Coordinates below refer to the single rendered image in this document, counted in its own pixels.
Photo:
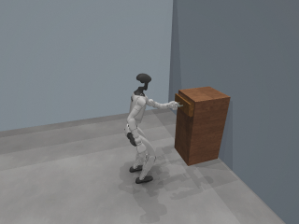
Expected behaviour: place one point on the robot left hand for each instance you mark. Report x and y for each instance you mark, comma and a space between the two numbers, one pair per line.
173, 105

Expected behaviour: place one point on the cabinet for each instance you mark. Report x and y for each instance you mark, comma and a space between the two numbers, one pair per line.
198, 138

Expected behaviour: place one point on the robot right upper arm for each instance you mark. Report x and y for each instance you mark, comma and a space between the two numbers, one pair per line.
139, 104

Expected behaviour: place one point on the humanoid robot head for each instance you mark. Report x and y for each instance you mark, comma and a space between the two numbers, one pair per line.
143, 78

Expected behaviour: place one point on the left robot forearm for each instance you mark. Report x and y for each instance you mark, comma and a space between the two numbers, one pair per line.
161, 106

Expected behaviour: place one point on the right robot forearm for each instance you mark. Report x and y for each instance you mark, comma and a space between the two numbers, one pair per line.
134, 131

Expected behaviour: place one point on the robot right hand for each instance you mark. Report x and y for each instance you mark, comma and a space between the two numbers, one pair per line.
141, 148

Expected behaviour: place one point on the drawer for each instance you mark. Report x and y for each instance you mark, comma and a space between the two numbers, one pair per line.
188, 106

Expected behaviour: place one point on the robot left thigh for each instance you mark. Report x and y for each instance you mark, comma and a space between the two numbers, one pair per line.
140, 132

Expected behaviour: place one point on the robot left upper arm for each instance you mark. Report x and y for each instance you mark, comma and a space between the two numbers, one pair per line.
150, 102

